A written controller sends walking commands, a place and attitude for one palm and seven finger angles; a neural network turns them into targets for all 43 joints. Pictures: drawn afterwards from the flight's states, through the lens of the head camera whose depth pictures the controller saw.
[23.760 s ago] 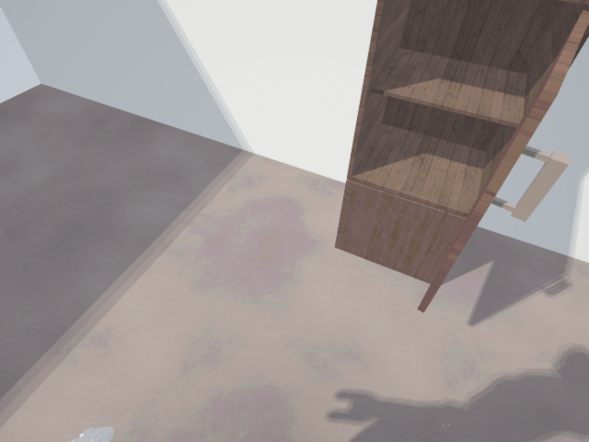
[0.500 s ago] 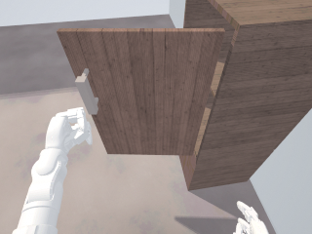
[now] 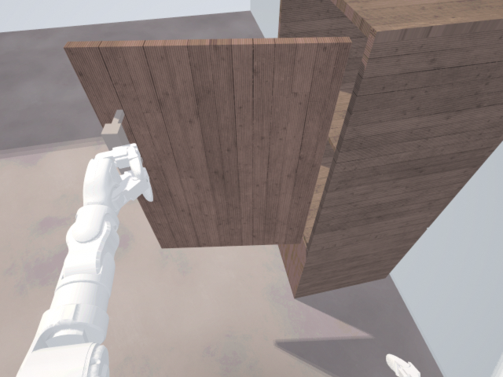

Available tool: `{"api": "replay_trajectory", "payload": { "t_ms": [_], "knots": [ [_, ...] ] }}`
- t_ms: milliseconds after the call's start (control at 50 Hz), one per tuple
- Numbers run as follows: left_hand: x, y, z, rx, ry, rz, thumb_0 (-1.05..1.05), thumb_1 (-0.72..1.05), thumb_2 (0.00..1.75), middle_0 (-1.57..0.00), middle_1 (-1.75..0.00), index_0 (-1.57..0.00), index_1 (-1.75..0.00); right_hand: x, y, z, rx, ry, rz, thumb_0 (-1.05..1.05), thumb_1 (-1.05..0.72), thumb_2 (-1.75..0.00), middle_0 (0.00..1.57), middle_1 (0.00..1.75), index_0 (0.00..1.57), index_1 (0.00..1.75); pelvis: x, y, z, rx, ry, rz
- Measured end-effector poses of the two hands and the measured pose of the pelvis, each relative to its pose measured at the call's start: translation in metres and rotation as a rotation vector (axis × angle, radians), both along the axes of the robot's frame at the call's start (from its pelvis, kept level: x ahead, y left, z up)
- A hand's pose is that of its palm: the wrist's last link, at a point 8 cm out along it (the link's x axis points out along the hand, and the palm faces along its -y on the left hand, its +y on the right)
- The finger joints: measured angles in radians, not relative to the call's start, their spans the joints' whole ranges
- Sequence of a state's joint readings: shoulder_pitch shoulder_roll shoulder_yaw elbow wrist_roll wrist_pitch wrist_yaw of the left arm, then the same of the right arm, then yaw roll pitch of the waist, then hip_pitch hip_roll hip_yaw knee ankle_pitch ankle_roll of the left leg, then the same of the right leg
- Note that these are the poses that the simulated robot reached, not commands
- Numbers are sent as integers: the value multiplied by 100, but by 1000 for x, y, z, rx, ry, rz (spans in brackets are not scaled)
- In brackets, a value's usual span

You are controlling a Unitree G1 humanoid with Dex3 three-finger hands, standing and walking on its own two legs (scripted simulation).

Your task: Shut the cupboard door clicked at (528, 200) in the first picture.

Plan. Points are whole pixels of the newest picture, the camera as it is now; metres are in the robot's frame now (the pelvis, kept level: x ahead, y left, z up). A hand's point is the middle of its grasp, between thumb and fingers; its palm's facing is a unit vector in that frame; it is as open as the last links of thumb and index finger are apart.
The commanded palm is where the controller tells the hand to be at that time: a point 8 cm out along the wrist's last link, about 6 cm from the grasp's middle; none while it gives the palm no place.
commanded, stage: bring the fist close to the handle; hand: left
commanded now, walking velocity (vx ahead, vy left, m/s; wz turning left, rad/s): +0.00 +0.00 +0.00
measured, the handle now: (127, 149) +0.47 +0.23 +0.10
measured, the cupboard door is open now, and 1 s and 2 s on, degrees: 80 72 58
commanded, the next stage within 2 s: push the door shut along its arc in 0.20 s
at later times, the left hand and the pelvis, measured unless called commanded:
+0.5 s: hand (141, 180) +0.39 +0.18 +0.11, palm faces +0.05 -1.00 -0.02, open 3.1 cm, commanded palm +0.37 +0.23 +0.10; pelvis -0.01 +0.00 +0.00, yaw +1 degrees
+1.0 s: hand (152, 155) +0.45 +0.18 +0.11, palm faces -0.08 -1.00 -0.01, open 3.1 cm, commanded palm +0.44 +0.22 +0.10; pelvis -0.02 +0.00 -0.01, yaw +1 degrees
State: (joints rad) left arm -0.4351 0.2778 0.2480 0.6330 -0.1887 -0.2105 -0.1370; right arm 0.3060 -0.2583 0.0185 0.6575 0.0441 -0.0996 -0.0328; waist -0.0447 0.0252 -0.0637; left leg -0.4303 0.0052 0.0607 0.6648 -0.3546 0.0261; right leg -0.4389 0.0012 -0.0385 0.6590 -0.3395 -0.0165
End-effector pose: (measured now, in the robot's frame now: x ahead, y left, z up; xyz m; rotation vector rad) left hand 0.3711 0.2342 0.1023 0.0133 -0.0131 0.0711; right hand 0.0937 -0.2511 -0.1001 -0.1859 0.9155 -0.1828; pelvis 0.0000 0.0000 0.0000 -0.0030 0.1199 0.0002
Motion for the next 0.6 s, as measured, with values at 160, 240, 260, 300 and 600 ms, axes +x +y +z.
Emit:
{"api": "replay_trajectory", "payload": {
  "t_ms": [160, 240, 260, 300, 600],
  "knots": [
    [-12, 9, -2, 14, -16, 23, 2, 90, 90, -129, -149, -130, -150, -5, 0, 0, 1, 19, -16, 1, -90, -90, 20, 30, 20, 30, 2, 1, 1, -4, -7, -2],
    [-17, 10, -1, 7, -16, 19, 2, 90, 90, -130, -150, -130, -150, 1, 2, 0, -1, 11, -3, 1, -90, -90, 20, 30, 20, 30, 1, 2, 1, -6, -11, 5],
    [-17, 10, -2, 7, -12, 18, 2, 90, 90, -130, -150, -130, -150, 4, 3, 0, -1, 7, 1, 1, -90, -90, 20, 30, 20, 30, 0, 2, 1, -6, -12, 8],
    [-16, 9, -2, 8, -5, 15, 2, 90, 90, -130, -150, -130, -150, 9, 4, 1, -2, -5, 10, 1, -90, -90, 20, 30, 20, 30, -1, 2, 1, -7, -14, 12],
    [7, 8, 9, 17, 3, -46, 2, 90, 90, -131, -150, -130, -150, 12, 5, 4, -4, -33, 22, 1, -90, -90, 21, 30, 20, 30, -7, 0, -1, -5, -10, 17]
  ]
}}
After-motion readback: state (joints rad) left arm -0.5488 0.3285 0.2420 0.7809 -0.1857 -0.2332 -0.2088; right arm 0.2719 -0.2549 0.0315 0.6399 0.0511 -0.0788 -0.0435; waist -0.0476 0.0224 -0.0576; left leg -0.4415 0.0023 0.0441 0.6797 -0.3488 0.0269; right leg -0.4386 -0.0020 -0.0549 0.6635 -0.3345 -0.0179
